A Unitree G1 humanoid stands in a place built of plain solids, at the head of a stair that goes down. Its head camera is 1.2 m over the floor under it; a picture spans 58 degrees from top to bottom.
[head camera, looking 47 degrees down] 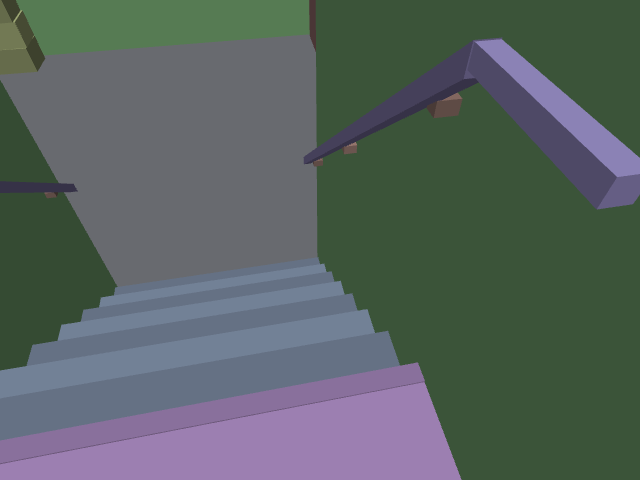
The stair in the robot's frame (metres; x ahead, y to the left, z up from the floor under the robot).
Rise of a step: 0.19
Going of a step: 0.23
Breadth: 1.50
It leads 11 degrees to the left of straight ahead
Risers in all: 8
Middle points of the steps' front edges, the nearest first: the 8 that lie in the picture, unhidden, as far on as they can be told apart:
0.47 0.44 0.00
0.70 0.49 -0.19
0.92 0.53 -0.38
1.14 0.57 -0.57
1.37 0.62 -0.76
1.59 0.66 -0.95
1.81 0.71 -1.14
2.04 0.75 -1.33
